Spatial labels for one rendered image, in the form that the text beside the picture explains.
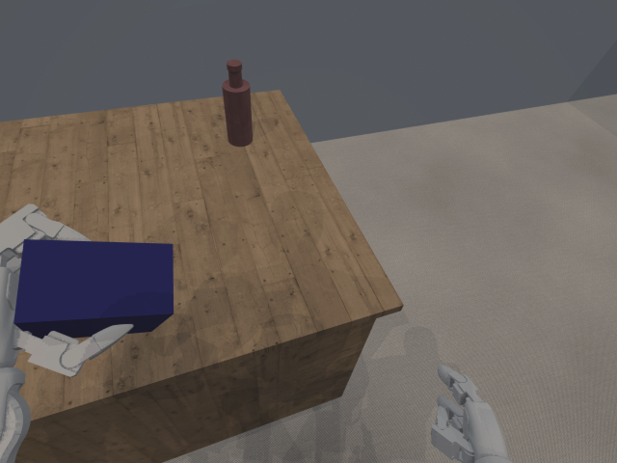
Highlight robot right hand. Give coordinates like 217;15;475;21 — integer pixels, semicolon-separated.
431;365;509;463

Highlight table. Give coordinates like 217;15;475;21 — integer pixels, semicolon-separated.
0;90;404;463

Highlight robot left forearm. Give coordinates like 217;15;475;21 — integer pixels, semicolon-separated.
0;368;31;463

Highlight sponge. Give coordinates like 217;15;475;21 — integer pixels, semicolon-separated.
13;239;174;339

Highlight robot left hand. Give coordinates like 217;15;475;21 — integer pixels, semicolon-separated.
0;204;134;377

